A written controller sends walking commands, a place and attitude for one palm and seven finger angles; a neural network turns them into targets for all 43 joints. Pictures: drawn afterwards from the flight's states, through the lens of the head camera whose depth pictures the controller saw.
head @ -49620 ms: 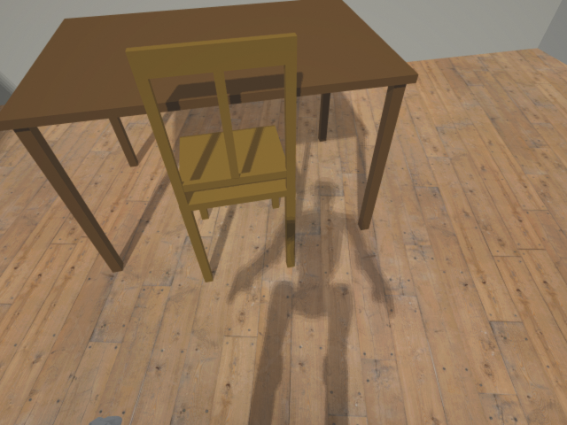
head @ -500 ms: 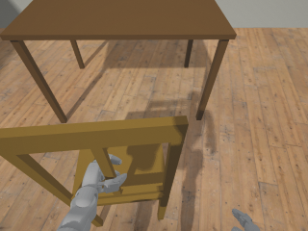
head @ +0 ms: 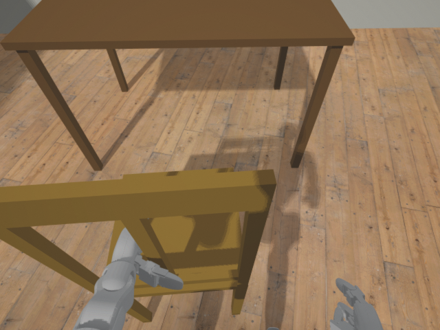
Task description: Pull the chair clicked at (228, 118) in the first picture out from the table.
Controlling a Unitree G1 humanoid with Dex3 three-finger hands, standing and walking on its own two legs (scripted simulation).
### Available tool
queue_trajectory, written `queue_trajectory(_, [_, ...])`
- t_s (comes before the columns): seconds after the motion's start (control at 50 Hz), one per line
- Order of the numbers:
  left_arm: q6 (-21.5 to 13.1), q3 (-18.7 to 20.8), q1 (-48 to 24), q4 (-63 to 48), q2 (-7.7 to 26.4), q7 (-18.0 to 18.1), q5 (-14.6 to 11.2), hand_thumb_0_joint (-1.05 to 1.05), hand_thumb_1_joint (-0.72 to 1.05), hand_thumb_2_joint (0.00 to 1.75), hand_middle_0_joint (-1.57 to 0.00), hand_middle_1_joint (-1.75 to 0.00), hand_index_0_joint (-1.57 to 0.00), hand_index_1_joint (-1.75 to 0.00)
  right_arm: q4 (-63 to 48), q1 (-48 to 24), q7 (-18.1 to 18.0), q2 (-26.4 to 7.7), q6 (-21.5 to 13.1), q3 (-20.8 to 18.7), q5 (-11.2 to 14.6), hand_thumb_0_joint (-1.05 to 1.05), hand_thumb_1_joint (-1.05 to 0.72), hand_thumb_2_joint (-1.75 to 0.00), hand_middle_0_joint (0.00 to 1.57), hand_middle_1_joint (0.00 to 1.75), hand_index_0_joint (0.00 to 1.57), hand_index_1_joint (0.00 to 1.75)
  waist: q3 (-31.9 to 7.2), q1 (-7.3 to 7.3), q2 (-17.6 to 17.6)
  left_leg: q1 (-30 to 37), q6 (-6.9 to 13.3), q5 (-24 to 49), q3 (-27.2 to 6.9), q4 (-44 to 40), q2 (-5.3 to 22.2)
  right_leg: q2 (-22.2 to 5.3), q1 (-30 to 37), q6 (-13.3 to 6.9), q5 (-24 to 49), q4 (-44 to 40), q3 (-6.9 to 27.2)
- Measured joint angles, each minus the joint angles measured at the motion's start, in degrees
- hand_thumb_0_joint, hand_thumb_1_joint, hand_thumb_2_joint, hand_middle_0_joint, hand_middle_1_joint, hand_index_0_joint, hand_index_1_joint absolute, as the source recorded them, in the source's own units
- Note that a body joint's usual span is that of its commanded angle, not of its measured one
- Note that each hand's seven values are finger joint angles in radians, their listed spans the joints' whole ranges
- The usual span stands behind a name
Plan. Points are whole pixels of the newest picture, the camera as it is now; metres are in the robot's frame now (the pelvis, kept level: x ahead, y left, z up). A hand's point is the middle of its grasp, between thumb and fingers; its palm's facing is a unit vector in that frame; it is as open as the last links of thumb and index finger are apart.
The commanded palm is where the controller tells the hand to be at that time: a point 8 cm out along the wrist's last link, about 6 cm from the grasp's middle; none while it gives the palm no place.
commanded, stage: open the thumb and straighten the fingers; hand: left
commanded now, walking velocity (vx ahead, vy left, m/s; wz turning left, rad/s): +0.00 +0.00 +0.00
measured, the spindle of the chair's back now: (155, 254) +0.26 +0.13 -0.02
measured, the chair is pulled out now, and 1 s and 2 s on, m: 0.61 0.61 0.61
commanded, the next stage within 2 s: draw the fingers out of the gap in 0.04 s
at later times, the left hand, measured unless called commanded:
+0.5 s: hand (150, 290) +0.21 +0.13 -0.04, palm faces -0.03 -0.99 -0.14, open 17.5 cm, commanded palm +0.19 +0.18 -0.02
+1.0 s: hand out of the picture +0.14 +0.13 -0.04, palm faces +0.00 -0.99 -0.14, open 17.5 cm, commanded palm +0.12 +0.18 -0.02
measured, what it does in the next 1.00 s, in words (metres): stands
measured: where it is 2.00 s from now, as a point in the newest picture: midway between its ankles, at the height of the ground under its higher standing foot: outside the picture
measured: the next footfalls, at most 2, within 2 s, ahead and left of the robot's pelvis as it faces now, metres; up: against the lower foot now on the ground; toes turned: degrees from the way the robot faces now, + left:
none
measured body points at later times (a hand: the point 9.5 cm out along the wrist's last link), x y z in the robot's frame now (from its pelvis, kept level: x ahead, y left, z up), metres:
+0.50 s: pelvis +0.00 +0.00 -0.01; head +0.04 +0.00 +0.44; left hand +0.20 +0.19 -0.03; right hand +0.17 -0.24 -0.09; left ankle -0.03 +0.14 -0.70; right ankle +0.01 -0.13 -0.70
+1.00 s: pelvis +0.00 +0.01 -0.02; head +0.03 +0.01 +0.42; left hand +0.14 +0.18 -0.03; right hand +0.18 -0.22 -0.09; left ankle -0.03 +0.14 -0.70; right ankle +0.01 -0.13 -0.70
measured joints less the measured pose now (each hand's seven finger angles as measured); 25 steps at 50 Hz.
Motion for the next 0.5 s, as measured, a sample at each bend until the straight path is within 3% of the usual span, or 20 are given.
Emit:
queue_trajectory(0.18, [1.5,-0.4,4.1,-4.1,0.5,-1.4,-0.3,-0.01,-0.54,0.20,-0.02,-0.05,-0.02,-0.05,-0.9,0.5,-0.3,-0.5,0.4,0.0,0.0,0.01,-0.90,-0.89,0.20,0.30,0.21,0.30,-1.2,-0.10,0.3,-0.9,-0.3,-1.1,-0.9,1.3,0.1,-0.1,-0.5,-0.1,-1.3,1.2,-0.9])
queue_trajectory(0.32, [1.1,0.2,9.2,-9.1,1.4,-1.7,-0.6,-0.01,-0.54,0.20,-0.01,-0.01,-0.01,-0.01,-1.9,0.9,-0.6,-0.1,0.0,0.1,0.0,0.01,-0.90,-0.89,0.20,0.30,0.21,0.30,-1.2,-0.26,0.1,-1.6,-0.3,-1.7,-1.1,2.4,0.2,0.0,-1.0,-0.2,-1.8,2.1,-1.0])
queue_trajectory(0.5, [1.7,-3.0,18.1,-16.0,1.2,-1.4,0.2,-0.01,-0.54,0.20,0.00,0.00,0.00,0.00,-3.3,1.4,-1.0,0.1,-1.0,0.6,0.0,0.01,-0.90,-0.89,0.20,0.30,0.21,0.30,-1.9,0.13,0.5,-3.0,0.2,-2.6,-1.5,4.8,-0.4,-0.6,-1.9,0.3,-2.5,3.8,-1.3])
